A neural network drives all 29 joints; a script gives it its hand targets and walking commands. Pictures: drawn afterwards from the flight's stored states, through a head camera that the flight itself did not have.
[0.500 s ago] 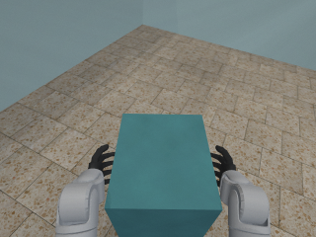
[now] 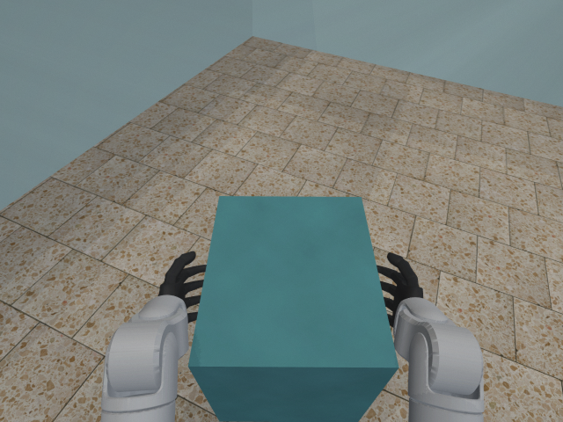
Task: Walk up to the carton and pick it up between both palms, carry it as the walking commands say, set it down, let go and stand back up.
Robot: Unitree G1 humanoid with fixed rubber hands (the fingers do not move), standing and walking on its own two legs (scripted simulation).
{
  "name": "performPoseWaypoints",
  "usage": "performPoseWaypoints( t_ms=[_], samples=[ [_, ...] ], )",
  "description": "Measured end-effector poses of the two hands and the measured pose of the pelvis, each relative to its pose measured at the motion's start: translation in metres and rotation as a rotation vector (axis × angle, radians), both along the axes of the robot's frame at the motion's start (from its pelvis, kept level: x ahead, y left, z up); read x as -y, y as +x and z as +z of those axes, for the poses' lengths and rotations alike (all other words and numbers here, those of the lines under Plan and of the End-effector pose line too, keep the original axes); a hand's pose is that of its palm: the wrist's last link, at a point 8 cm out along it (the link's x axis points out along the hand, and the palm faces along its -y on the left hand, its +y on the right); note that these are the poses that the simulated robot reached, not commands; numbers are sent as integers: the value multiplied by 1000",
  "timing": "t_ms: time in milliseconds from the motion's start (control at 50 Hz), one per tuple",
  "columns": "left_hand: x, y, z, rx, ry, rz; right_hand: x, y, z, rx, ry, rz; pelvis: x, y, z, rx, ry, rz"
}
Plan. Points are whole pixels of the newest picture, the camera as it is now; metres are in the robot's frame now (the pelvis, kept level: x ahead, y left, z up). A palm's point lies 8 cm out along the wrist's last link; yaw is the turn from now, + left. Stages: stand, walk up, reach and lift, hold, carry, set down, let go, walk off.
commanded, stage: carry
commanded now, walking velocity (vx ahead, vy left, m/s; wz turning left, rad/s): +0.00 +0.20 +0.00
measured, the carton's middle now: (289, 310) +0.30 -0.01 +0.01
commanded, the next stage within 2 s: none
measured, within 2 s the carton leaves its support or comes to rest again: neither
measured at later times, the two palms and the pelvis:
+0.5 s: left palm (19, 391) +0.17 +0.27 +0.08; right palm (306, 393) +0.17 -0.02 +0.08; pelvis -0.10 +0.14 +0.00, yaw +1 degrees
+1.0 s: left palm out of the picture +0.08 +0.40 +0.09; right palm out of the picture +0.07 +0.10 +0.08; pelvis -0.19 +0.27 +0.01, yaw +1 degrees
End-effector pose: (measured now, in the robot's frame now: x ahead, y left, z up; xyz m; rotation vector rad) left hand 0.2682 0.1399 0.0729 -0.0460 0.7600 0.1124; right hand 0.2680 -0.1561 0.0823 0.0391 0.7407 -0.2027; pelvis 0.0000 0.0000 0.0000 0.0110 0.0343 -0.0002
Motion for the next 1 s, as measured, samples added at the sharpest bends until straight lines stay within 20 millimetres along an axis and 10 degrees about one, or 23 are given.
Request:
performPoseWaypoints(
  t_ms=[1000],
  samples=[
    [-259, -190, 17, 12, 57, -27, -259, -198, 0, 14, 58, -29, -269, -194, 6, -23, 13, 13]
  ],
)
